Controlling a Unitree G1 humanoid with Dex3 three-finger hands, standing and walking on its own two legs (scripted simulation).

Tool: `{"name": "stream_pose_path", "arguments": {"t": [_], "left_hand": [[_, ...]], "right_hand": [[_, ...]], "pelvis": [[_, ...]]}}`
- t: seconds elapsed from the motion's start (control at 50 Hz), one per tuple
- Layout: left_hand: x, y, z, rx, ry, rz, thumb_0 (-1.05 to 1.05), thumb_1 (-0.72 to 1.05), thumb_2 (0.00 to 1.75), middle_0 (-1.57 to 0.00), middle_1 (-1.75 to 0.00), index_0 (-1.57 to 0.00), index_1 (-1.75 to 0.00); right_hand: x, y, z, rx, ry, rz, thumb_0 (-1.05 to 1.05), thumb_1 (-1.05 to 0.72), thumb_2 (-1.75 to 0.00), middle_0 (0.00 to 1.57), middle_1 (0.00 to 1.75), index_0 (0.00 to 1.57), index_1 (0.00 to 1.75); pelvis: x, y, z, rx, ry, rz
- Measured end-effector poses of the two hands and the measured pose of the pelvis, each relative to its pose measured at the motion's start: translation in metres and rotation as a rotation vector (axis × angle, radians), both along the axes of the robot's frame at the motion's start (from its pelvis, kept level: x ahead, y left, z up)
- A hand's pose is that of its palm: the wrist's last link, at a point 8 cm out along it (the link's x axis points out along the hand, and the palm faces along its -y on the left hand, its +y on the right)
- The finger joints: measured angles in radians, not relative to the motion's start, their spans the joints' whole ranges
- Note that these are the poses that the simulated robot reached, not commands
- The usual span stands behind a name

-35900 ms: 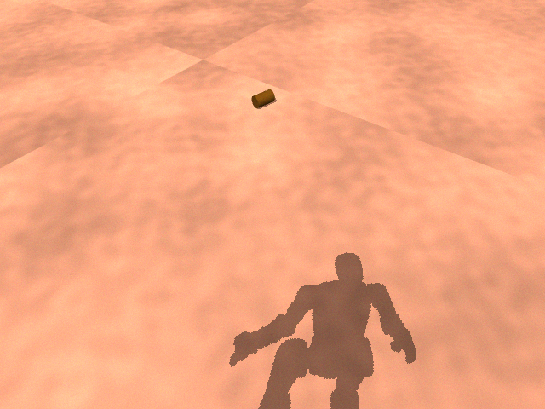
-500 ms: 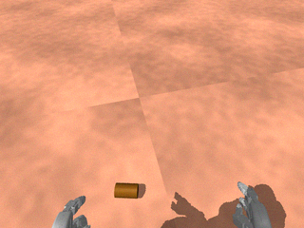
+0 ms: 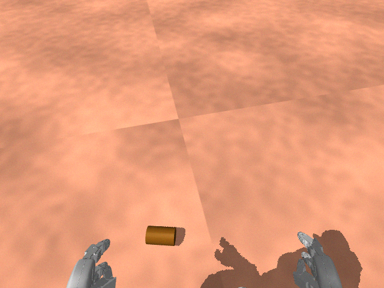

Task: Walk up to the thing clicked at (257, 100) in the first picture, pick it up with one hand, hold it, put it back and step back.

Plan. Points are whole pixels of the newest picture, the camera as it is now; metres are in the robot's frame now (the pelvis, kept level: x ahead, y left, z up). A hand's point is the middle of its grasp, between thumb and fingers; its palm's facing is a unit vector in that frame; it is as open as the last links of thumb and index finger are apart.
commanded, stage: stand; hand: left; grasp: from above
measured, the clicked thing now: (161, 235) +0.47 +0.18 -0.68
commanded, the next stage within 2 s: none
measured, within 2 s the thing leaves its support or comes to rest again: neither
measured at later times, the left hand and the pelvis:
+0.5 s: hand out of the picture +0.05 +0.23 -0.11, palm faces +0.05 -0.95 -0.31, open 7.4 cm; pelvis +0.00 +0.00 +0.05, yaw +0 degrees
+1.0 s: hand out of the picture +0.05 +0.23 -0.10, palm faces +0.04 -0.94 -0.33, open 7.4 cm; pelvis +0.00 -0.01 +0.06, yaw +0 degrees
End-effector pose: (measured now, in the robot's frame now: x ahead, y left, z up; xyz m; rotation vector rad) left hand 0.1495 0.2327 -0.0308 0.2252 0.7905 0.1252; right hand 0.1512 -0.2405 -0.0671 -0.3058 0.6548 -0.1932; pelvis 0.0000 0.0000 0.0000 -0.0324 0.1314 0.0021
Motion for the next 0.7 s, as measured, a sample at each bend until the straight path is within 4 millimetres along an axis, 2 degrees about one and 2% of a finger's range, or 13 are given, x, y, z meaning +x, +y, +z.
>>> {"name": "stream_pose_path", "arguments": {"t": [0.06,0.1,0.28,0.38,0.48,0.7], "left_hand": [[-0.001,0.012,-0.016,0.052,0.024,-0.007,0.01,0.91,0.9,-0.2,-0.3,-0.2,-0.3],[-0.007,0.02,-0.023,0.069,0.062,-0.001,0.01,0.91,0.9,-0.2,-0.3,-0.2,-0.3],[-0.058,0.045,-0.04,0.083,0.257,0.083,0.01,0.91,0.9,-0.2,-0.3,-0.2,-0.3],[-0.084,0.045,-0.042,0.065,0.35,0.118,0.01,0.91,0.9,-0.2,-0.3,-0.2,-0.3],[-0.102,0.042,-0.041,0.05,0.412,0.146,0.01,0.91,0.9,-0.2,-0.3,-0.2,-0.3],[-0.113,0.043,-0.034,0.059,0.453,0.162,0.01,0.91,0.9,-0.2,-0.3,-0.2,-0.3]], "right_hand": [[-0.008,-0.006,-0.011,-0.02,0.182,0.082,0.01,-0.9,-0.9,0.2,0.3,0.2,0.3],[-0.017,-0.013,-0.013,-0.005,0.251,0.077,0.01,-0.9,-0.9,0.2,0.3,0.2,0.3],[-0.058,-0.033,-0.009,0.017,0.408,-0.028,0.01,-0.91,-0.9,0.2,0.3,0.2,0.3],[-0.073,-0.032,-0.007,0.03,0.468,-0.059,0.01,-0.91,-0.9,0.2,0.3,0.2,0.3],[-0.081,-0.028,-0.007,0.049,0.506,-0.075,0.01,-0.91,-0.9,0.2,0.3,0.2,0.3],[-0.089,-0.029,-0.005,0.068,0.539,-0.09,0.0,-0.91,-0.9,0.2,0.3,0.2,0.3]], "pelvis": [[-0.005,-0.001,0.009,0.021,-0.049,-0.004],[-0.007,-0.001,0.014,0.031,-0.072,-0.005],[-0.005,0.002,0.033,0.034,-0.128,-0.006],[-0.001,0.003,0.043,0.033,-0.151,-0.004],[0.0,0.003,0.051,0.035,-0.173,-0.001],[-0.004,0.001,0.059,0.036,-0.2,0.002]]}}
